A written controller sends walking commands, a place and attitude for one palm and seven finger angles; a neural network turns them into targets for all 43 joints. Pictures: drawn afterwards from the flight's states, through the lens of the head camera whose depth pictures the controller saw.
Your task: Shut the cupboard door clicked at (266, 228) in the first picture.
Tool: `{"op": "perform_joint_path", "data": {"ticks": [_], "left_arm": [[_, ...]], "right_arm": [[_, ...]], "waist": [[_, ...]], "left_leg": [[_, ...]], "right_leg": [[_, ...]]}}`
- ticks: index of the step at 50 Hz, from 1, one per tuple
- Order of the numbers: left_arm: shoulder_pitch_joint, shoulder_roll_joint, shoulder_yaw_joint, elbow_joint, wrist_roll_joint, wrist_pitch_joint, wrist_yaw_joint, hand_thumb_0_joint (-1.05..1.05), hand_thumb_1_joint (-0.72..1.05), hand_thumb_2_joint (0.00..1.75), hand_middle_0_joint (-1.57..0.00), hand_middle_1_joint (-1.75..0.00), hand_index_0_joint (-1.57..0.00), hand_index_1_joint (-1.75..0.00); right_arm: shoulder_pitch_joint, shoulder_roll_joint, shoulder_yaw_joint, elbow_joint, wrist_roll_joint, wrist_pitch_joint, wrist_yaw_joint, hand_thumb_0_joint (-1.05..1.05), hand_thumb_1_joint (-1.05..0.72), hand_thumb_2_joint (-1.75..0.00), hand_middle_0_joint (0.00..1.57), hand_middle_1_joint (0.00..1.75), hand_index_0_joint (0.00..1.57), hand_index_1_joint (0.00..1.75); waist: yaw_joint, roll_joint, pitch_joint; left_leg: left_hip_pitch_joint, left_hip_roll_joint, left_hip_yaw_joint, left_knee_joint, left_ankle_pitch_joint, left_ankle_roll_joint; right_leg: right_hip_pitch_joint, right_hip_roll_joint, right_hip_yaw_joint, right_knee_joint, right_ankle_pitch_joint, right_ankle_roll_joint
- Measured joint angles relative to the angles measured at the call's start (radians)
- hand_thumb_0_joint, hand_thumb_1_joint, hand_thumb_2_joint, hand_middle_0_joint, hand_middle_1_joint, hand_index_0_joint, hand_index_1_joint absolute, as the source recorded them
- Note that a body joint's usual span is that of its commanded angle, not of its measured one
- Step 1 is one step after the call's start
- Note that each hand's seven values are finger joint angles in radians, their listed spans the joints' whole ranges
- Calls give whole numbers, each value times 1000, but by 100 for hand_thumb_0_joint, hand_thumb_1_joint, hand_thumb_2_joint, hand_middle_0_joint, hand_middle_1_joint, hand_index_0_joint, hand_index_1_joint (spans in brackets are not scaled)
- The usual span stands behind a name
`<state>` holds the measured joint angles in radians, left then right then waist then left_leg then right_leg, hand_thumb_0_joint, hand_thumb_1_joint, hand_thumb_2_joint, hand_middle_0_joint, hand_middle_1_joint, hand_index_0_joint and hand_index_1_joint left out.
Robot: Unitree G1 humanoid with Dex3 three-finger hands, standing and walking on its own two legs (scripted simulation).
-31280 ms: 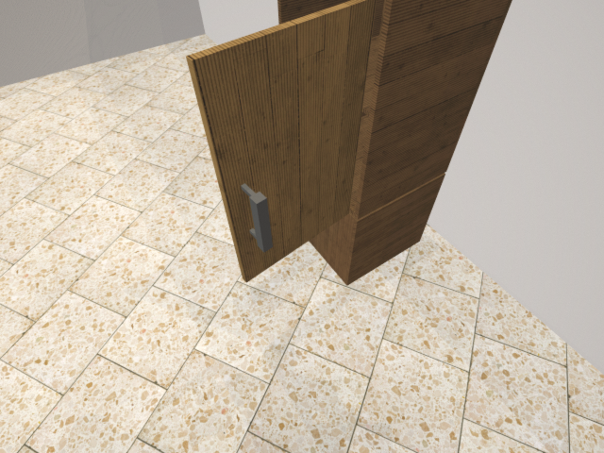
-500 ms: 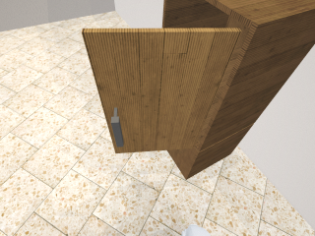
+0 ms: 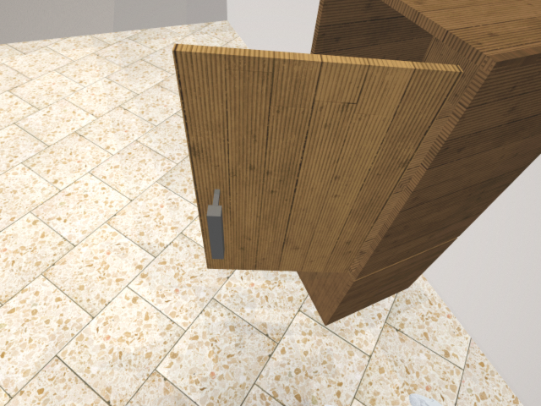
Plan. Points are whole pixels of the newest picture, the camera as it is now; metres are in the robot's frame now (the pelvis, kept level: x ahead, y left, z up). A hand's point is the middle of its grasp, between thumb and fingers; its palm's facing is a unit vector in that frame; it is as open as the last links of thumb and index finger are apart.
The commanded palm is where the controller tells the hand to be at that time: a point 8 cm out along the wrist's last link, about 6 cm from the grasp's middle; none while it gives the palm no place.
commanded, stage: come to a stop and stand still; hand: left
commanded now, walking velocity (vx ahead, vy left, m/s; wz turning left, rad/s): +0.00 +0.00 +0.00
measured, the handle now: (217, 225) +0.44 +0.14 -0.08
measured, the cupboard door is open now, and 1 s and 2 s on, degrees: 66 66 66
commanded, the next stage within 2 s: look again from close up in 0.68 s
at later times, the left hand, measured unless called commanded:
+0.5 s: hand out of the picture -0.02 +0.18 -0.16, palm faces -0.02 -0.98 -0.18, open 7.4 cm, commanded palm none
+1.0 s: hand out of the picture -0.03 +0.18 -0.16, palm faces -0.02 -0.98 -0.19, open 7.4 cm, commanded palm none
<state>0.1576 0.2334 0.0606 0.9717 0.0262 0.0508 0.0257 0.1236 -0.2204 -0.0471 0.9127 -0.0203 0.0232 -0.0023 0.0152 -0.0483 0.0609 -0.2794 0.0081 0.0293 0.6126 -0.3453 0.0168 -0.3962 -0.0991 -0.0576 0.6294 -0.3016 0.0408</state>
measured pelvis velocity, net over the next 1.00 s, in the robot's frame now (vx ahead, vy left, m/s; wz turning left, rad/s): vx -0.03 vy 0.02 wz -0.01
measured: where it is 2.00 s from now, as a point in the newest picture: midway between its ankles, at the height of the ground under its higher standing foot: outside the picture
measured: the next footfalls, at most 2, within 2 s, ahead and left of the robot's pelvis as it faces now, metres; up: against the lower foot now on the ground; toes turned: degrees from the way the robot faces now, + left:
right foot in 0.30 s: -0.03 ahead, -0.11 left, +0.00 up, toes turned -1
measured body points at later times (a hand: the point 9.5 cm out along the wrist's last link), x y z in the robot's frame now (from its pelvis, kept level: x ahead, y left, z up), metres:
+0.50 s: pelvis -0.03 +0.01 +0.02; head -0.02 +0.01 +0.47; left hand -0.02 +0.23 -0.14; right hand -0.04 -0.22 -0.14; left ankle -0.01 +0.10 -0.72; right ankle -0.07 -0.11 -0.72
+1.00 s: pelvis -0.03 +0.02 +0.01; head -0.02 +0.01 +0.46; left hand -0.03 +0.23 -0.15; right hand -0.04 -0.20 -0.15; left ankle -0.01 +0.10 -0.72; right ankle -0.07 -0.11 -0.72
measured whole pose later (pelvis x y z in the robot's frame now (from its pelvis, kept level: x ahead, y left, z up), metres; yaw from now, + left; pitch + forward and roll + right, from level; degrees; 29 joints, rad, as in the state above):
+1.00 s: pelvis -0.03 +0.02 +0.01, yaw -1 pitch -1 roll -1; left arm 0.32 0.13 -0.02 1.09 0.02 -0.02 0.04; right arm 0.31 -0.15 0.00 1.06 -0.03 -0.01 -0.02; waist -0.02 0.03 0.02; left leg -0.28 -0.02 0.06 0.55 -0.26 0.05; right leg -0.18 0.00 0.00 0.52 -0.34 0.00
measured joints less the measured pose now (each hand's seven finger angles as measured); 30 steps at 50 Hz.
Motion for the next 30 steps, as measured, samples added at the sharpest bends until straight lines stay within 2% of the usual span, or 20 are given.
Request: {"op": "perform_joint_path", "data": {"ticks": [1,3,5,7,11,13,15,16,20,30], "left_arm": [[5,10,3,5,-1,11,1,0,91,90,-20,-30,-20,-30],[17,21,5,14,-2,24,0,0,91,90,-20,-30,-20,-30],[32,25,4,23,-6,22,-1,0,91,90,-20,-30,-20,-30],[50,24,-1,34,-9,16,-2,0,91,90,-20,-30,-20,-30],[79,4,-18,61,-14,13,-1,0,91,90,-19,-30,-19,-30],[89,-9,-27,75,-16,8,-1,0,91,90,-19,-30,-19,-30],[102,-17,-34,84,-15,-6,2,0,91,90,-20,-30,-20,-30],[102,-27,-37,97,-14,-12,5,0,91,90,-19,-30,-20,-30],[109,-73,-56,126,-15,-30,4,0,91,90,-20,-30,-20,-30],[121,-89,-60,152,-16,-33,10,1,92,90,-20,-30,-20,-30]], "right_arm": [[6,13,8,2,-5,2,-3,0,-91,-90,20,29,20,30],[23,33,25,7,-10,3,-14,0,-91,-90,20,30,20,30],[37,48,38,18,-8,1,-22,1,-91,-90,20,30,20,30],[48,61,46,33,-4,-3,-27,1,-91,-90,20,30,20,30],[65,75,46,65,2,-11,-32,1,-91,-90,20,30,20,30],[71,74,40,82,6,-15,-34,0,-92,-90,20,30,20,30],[82,74,38,101,13,-16,-32,0,-92,-90,20,30,20,30],[81,70,36,113,16,-15,-30,0,-92,-90,20,30,20,30],[98,52,29,154,14,-15,-25,0,-93,-90,20,30,20,30],[197,68,39,234,7,-13,-26,1,-92,-90,20,30,20,30]], "waist": [[3,-11,1],[8,-18,0],[15,-17,0],[20,-13,0],[15,4,-3],[9,12,-7],[7,1,-18],[6,7,-18],[-20,50,-17],[-35,20,-29]], "left_leg": [[4,-4,3,1,1,12],[21,-6,3,-32,23,21],[42,-9,4,-79,54,25],[61,-14,9,-122,79,31],[77,-26,21,-169,110,38],[74,-33,29,-171,116,39],[58,-51,46,-156,112,36],[53,-51,52,-148,109,34],[74,-38,46,-193,143,29],[95,-21,44,-232,174,14]], "right_leg": [[-12,17,30,62,-73,-6],[-32,57,72,198,-138,-14],[-31,84,88,288,-141,-14],[-3,94,87,301,-138,-11],[109,91,65,146,-143,-12],[176,87,60,19,-86,-19],[246,74,79,-133,3,-33],[258,74,86,-163,-25,-35],[273,88,82,-198,6,-33],[289,106,81,-230,37,-47]]}}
